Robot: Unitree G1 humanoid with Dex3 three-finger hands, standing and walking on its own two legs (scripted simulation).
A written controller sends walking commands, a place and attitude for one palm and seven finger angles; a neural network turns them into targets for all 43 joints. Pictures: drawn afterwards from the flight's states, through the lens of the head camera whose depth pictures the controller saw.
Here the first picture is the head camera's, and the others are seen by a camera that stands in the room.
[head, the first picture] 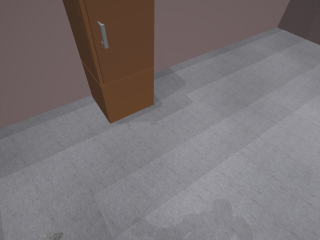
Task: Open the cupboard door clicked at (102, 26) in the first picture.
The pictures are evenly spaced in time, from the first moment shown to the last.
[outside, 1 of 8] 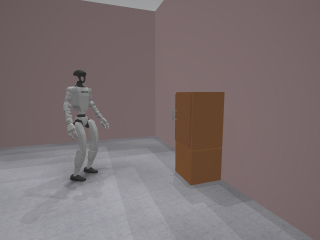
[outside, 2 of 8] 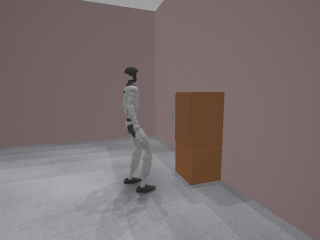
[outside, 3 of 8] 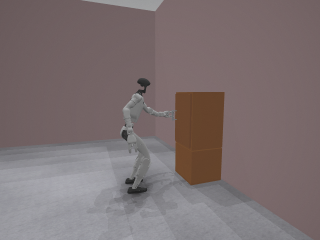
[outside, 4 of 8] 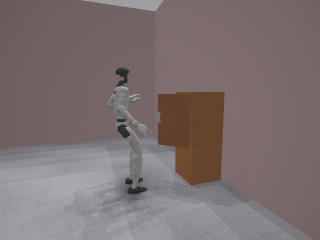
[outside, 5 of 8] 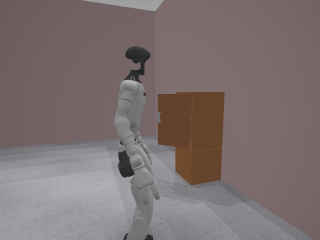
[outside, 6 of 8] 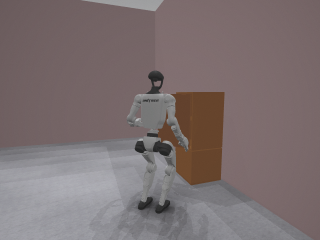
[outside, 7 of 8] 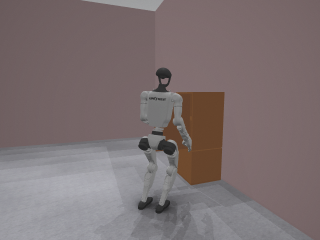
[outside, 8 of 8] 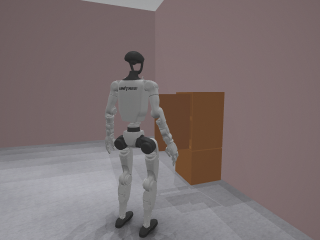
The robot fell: no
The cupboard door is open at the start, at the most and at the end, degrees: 0 89 87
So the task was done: yes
